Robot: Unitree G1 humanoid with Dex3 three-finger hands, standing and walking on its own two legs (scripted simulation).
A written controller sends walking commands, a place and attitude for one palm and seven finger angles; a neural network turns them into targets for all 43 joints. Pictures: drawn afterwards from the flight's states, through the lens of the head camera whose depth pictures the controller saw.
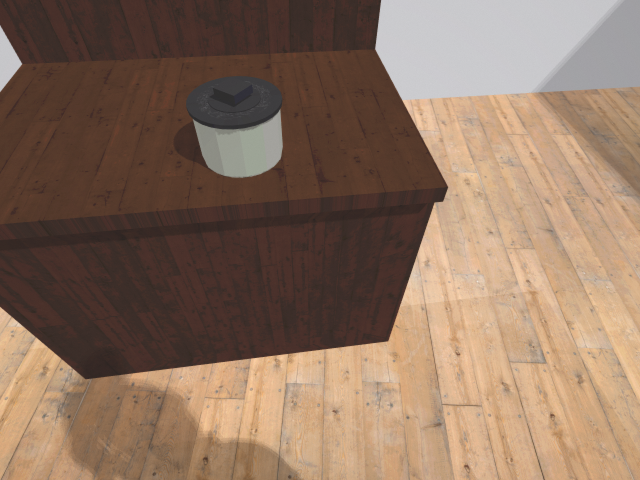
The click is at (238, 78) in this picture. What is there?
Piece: lid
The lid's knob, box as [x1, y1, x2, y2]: [213, 77, 252, 103]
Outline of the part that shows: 213,87 215,96 233,103 236,103 252,92 251,84 232,77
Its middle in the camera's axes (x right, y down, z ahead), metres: -0.16 -0.28 +0.72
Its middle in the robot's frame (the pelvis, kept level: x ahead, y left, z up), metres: +0.73 +0.21 +0.11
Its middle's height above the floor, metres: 0.88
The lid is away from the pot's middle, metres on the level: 0.00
